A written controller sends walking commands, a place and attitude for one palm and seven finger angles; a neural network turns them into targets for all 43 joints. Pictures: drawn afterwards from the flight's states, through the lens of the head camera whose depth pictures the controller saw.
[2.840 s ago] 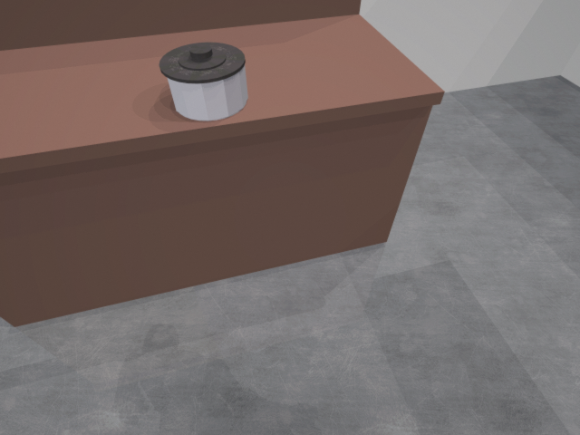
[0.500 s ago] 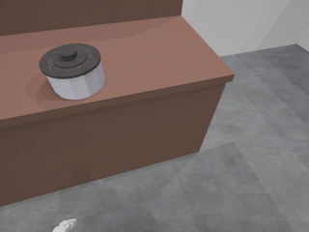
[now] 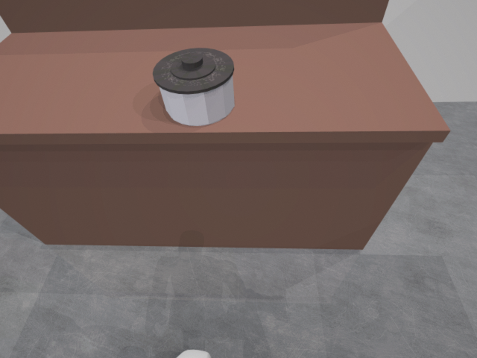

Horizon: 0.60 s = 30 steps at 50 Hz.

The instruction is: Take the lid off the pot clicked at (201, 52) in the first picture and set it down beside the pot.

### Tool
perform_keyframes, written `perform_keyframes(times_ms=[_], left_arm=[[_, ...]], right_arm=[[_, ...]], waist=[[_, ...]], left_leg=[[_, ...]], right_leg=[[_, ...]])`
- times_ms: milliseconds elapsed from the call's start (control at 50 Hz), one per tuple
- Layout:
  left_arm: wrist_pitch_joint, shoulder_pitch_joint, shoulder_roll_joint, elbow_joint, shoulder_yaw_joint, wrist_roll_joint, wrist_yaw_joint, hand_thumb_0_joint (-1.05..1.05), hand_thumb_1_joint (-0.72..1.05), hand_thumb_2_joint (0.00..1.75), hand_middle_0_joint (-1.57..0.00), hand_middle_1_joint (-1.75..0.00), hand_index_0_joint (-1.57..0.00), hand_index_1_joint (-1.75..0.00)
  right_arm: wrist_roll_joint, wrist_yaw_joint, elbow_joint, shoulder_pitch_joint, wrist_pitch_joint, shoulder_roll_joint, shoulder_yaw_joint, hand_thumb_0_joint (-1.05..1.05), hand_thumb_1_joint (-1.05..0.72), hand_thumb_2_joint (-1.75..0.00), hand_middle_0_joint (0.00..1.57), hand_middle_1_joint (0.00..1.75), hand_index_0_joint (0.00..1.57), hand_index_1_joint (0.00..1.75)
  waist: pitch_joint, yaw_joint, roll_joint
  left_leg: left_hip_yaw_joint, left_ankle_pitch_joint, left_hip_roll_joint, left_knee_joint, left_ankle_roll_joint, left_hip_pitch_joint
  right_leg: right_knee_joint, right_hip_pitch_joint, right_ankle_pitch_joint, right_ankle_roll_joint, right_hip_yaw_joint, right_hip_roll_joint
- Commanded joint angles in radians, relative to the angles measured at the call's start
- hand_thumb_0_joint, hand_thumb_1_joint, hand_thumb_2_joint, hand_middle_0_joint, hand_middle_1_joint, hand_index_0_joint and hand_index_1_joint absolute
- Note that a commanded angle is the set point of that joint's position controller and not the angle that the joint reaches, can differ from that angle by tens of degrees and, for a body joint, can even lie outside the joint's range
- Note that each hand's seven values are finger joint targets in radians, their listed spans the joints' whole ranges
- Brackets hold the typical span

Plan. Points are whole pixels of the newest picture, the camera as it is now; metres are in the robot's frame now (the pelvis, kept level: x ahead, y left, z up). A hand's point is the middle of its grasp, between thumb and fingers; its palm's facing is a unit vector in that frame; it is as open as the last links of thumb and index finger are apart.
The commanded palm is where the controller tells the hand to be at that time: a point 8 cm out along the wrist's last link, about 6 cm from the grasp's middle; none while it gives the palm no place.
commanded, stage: take the last steps up to it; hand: left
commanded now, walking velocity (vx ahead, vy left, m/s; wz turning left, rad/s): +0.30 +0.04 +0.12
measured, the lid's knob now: (192, 60) +0.76 +0.19 +0.10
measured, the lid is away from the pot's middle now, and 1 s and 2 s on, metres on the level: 0.00 0.00 0.00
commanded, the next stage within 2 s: come to a stop and stand still in 0.80 s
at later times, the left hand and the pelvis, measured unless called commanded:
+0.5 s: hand out of the picture +0.10 +0.24 -0.18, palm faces +0.08 -0.98 -0.18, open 7.4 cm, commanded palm none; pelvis +0.08 +0.04 -0.01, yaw +2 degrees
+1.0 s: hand (173, 292) +0.26 +0.18 -0.17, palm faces +0.08 -0.98 -0.21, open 7.2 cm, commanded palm none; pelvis +0.24 +0.00 +0.00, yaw +1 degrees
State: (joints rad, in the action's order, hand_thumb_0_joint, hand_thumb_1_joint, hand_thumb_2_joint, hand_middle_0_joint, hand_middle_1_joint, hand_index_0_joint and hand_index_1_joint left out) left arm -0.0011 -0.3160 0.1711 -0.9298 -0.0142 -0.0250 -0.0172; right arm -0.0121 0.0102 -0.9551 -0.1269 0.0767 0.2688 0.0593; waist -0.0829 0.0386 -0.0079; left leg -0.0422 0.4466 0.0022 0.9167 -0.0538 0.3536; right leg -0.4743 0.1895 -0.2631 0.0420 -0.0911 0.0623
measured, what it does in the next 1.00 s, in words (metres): walks ahead: left foot, then right foot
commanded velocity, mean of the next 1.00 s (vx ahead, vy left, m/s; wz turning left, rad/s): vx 0.19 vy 0.00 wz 0.00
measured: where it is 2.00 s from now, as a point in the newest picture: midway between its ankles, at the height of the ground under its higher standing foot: outside the picture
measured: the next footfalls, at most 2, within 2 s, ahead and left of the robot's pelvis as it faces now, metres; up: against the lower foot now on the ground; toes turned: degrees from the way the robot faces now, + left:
left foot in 0.16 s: +0.00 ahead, +0.14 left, +0.00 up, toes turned +4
right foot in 0.64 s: +0.28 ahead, -0.08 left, +0.00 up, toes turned -4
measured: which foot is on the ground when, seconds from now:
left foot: up 0.00-0.14, down 0.16-0.64, up 0.66-1.00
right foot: down 0.00-0.16, up 0.18-0.62, down 0.64-1.00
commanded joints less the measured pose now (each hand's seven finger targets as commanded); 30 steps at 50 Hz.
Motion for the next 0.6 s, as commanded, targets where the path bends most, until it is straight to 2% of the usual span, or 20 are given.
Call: perform_keyframes(times_ms=[0, 40, 80, 100, 120, 140, 160, 180, 200, 220, 240, 280, 320, 380, 420, 480, 520, 540, 560, 580], left_arm=[[0.022, -0.104, 0.227, 0.003, -0.070, -0.008, -0.006, 0.00, 0.90, 0.90, -0.20, -0.30, -0.20, -0.30], [0.026, -0.102, 0.232, -0.012, -0.070, -0.009, -0.001, 0.00, 0.90, 0.90, -0.20, -0.30, -0.20, -0.30], [0.023, -0.054, 0.218, -0.021, -0.069, -0.001, 0.003, 0.00, 0.90, 0.90, -0.20, -0.30, -0.20, -0.30], [0.019, -0.038, 0.189, -0.026, -0.061, 0.006, 0.007, 0.00, 0.90, 0.90, -0.20, -0.30, -0.20, -0.30], [0.016, -0.043, 0.128, -0.017, -0.047, 0.014, 0.013, 0.00, 0.90, 0.90, -0.20, -0.30, -0.20, -0.30], [0.018, -0.027, 0.102, 0.006, -0.035, 0.001, 0.016, 0.00, 0.90, 0.90, -0.20, -0.30, -0.20, -0.30], [0.020, 0.021, 0.120, 0.018, -0.038, -0.004, 0.016, 0.00, 0.90, 0.90, -0.20, -0.30, -0.20, -0.30], [0.021, 0.027, 0.135, 0.013, -0.046, -0.010, 0.022, 0.00, 0.90, 0.90, -0.20, -0.30, -0.20, -0.30], [0.017, 0.048, 0.132, -0.012, -0.046, -0.013, 0.025, 0.00, 0.90, 0.90, -0.20, -0.30, -0.20, -0.30], [0.017, 0.030, 0.131, -0.033, -0.046, -0.009, 0.032, 0.00, 0.90, 0.90, -0.20, -0.30, -0.20, -0.30], [0.019, -0.005, 0.122, -0.048, -0.045, -0.004, 0.037, 0.00, 0.90, 0.90, -0.20, -0.30, -0.20, -0.30], [0.019, -0.020, 0.110, -0.066, -0.041, -0.001, 0.038, 0.00, 0.90, 0.90, -0.20, -0.30, -0.20, -0.30], [0.017, -0.008, 0.103, -0.063, -0.043, 0.001, 0.037, 0.00, 0.90, 0.90, -0.20, -0.30, -0.20, -0.30], [0.011, 0.039, 0.093, -0.046, -0.043, 0.004, 0.040, 0.00, 0.90, 0.90, -0.20, -0.30, -0.20, -0.30], [0.012, 0.104, 0.084, -0.030, -0.040, 0.005, 0.045, 0.00, 0.90, 0.90, -0.20, -0.30, -0.20, -0.30], [0.019, 0.190, 0.071, 0.004, -0.037, 0.011, 0.048, 0.00, 0.90, 0.90, -0.20, -0.30, -0.20, -0.30], [0.026, 0.211, 0.064, 0.011, -0.035, 0.014, 0.047, 0.00, 0.90, 0.90, -0.20, -0.30, -0.20, -0.30], [0.030, 0.186, 0.077, 0.011, -0.039, 0.016, 0.044, 0.00, 0.90, 0.90, -0.20, -0.30, -0.20, -0.30], [0.034, 0.111, 0.080, -0.010, -0.045, 0.014, 0.041, 0.00, 0.90, 0.90, -0.20, -0.30, -0.20, -0.30], [0.043, -0.004, 0.094, -0.051, -0.051, 0.010, 0.038, 0.00, 0.90, 0.90, -0.20, -0.30, -0.20, -0.30]], right_arm=[[0.001, 0.005, 0.082, 0.058, -0.049, 0.028, -0.004, 0.00, -0.90, -0.90, 0.20, 0.30, 0.20, 0.30], [0.001, 0.008, 0.073, 0.033, -0.063, 0.022, -0.006, 0.00, -0.90, -0.90, 0.20, 0.30, 0.20, 0.30], [-0.002, 0.002, 0.032, -0.064, -0.083, 0.010, -0.013, 0.00, -0.90, -0.90, 0.20, 0.30, 0.20, 0.30], [-0.001, -0.007, 0.008, -0.127, -0.094, 0.032, -0.008, 0.00, -0.90, -0.90, 0.20, 0.30, 0.20, 0.30], [-0.008, -0.019, -0.015, -0.203, -0.103, 0.119, 0.011, 0.00, -0.90, -0.90, 0.20, 0.30, 0.20, 0.30], [-0.004, -0.023, -0.023, -0.263, -0.091, 0.188, 0.026, 0.00, -0.90, -0.90, 0.20, 0.30, 0.20, 0.30], [-0.009, -0.025, -0.016, -0.261, -0.083, 0.180, 0.020, 0.00, -0.90, -0.90, 0.20, 0.30, 0.20, 0.30], [-0.012, -0.024, -0.009, -0.219, -0.088, 0.126, 0.006, 0.00, -0.90, -0.90, 0.20, 0.30, 0.20, 0.30], [-0.011, -0.030, -0.015, -0.201, -0.097, 0.082, -0.008, 0.00, -0.90, -0.90, 0.20, 0.30, 0.20, 0.30], [-0.006, -0.032, -0.015, -0.183, -0.107, 0.051, -0.018, 0.00, -0.90, -0.90, 0.20, 0.30, 0.20, 0.30], [0.002, -0.034, -0.015, -0.181, -0.119, 0.035, -0.024, 0.00, -0.90, -0.90, 0.20, 0.30, 0.20, 0.30], [0.005, -0.036, -0.032, -0.224, -0.138, 0.030, -0.026, 0.00, -0.90, -0.90, 0.20, 0.30, 0.20, 0.30], [0.005, -0.043, -0.046, -0.265, -0.151, 0.028, -0.022, 0.00, -0.90, -0.90, 0.20, 0.30, 0.20, 0.30], [0.007, -0.047, -0.066, -0.292, -0.160, 0.034, -0.024, 0.00, -0.90, -0.90, 0.20, 0.30, 0.20, 0.30], [0.002, -0.050, -0.088, -0.323, -0.161, 0.031, -0.022, 0.00, -0.90, -0.90, 0.20, 0.30, 0.20, 0.30], [-0.007, -0.053, -0.113, -0.356, -0.161, 0.036, -0.022, 0.00, -0.90, -0.90, 0.20, 0.30, 0.20, 0.30], [-0.013, -0.054, -0.133, -0.370, -0.156, 0.048, -0.020, 0.00, -0.90, -0.90, 0.20, 0.30, 0.20, 0.30], [-0.014, -0.053, -0.135, -0.364, -0.154, 0.053, -0.018, 0.00, -0.90, -0.90, 0.20, 0.30, 0.20, 0.30], [-0.012, -0.053, -0.137, -0.349, -0.153, 0.064, -0.016, 0.00, -0.90, -0.90, 0.20, 0.30, 0.20, 0.30], [-0.008, -0.052, -0.141, -0.344, -0.152, 0.067, -0.014, 0.00, -0.90, -0.90, 0.20, 0.30, 0.20, 0.30]], waist=[[0.099, 0.032, 0.224], [0.096, 0.023, 0.211], [0.084, -0.031, 0.176], [0.089, -0.060, 0.098], [0.109, -0.095, -0.139], [0.077, -0.111, -0.290], [0.001, -0.119, -0.214], [-0.026, -0.098, -0.148], [-0.101, -0.085, -0.191], [-0.130, -0.062, -0.159], [-0.119, -0.045, -0.122], [-0.103, -0.032, -0.107], [-0.065, -0.033, -0.091], [-0.070, -0.030, -0.080], [-0.078, -0.049, -0.100], [-0.094, -0.072, -0.106], [-0.072, -0.079, -0.118], [-0.053, -0.063, -0.090], [-0.014, -0.026, -0.081], [0.049, 0.022, -0.044]], left_leg=[[0.060, 0.024, -0.015, -0.139, 0.033, 0.060], [0.081, 0.029, -0.018, -0.257, 0.053, -0.019], [0.111, -0.094, -0.030, -0.490, 0.070, -0.226], [0.075, -0.130, -0.002, -0.597, 0.080, -0.372], [-0.190, -0.030, 0.198, -0.689, 0.141, -0.518], [-0.367, 0.019, 0.343, -0.733, 0.203, -0.511], [-0.394, 0.032, 0.374, -0.750, 0.269, -0.433], [-0.345, 0.105, 0.336, -0.768, 0.280, -0.356], [-0.299, 0.060, 0.286, -0.790, 0.256, -0.280], [-0.238, -0.058, 0.254, -0.792, 0.241, -0.255], [-0.193, -0.151, 0.242, -0.797, 0.242, -0.239], [-0.112, -0.435, 0.211, -0.769, 0.229, -0.282], [-0.078, -0.606, 0.212, -0.742, 0.242, -0.338], [-0.063, -0.626, 0.216, -0.751, 0.249, -0.342], [-0.055, -0.635, 0.217, -0.741, 0.250, -0.375], [-0.045, -0.665, 0.233, -0.719, 0.248, -0.381], [-0.025, -0.756, 0.237, -0.676, 0.235, -0.391], [-0.029, -0.815, 0.250, -0.633, 0.233, -0.357], [-0.004, -0.877, 0.240, -0.556, 0.220, -0.334], [0.025, -0.898, 0.205, -0.423, 0.193, -0.307]], right_leg=[[0.195, -0.177, 0.207, 0.137, 0.267, 0.237], [0.204, -0.131, 0.053, 0.134, 0.268, 0.240], [0.156, 0.016, -0.097, 0.083, 0.197, 0.189], [0.066, 0.125, -0.150, 0.040, 0.132, 0.139], [-0.168, 0.318, -0.199, -0.012, 0.042, 0.042], [-0.361, 0.467, -0.317, -0.043, -0.022, -0.016], [-0.461, 0.533, -0.302, -0.034, 0.036, 0.009], [-0.506, 0.517, -0.232, -0.024, 0.059, 0.030], [-0.551, 0.518, -0.159, -0.032, 0.079, 0.035], [-0.578, 0.511, -0.085, -0.035, 0.096, 0.042], [-0.602, 0.485, -0.036, -0.038, 0.095, 0.045], [-0.622, 0.494, 0.016, -0.051, 0.082, 0.036], [-0.627, 0.511, 0.030, -0.058, 0.073, 0.034], [-0.598, 0.539, 0.070, -0.060, 0.069, 0.042], [-0.511, 0.552, 0.075, -0.055, 0.047, 0.045], [-0.350, 0.499, 0.055, -0.032, 0.034, 0.044], [-0.240, 0.400, 0.019, -0.008, 0.004, 0.015], [-0.202, 0.309, -0.001, 0.006, 0.005, 0.002], [-0.167, 0.197, 0.025, 0.016, -0.008, -0.027], [-0.103, 0.040, 0.083, 0.024, -0.030, -0.058]])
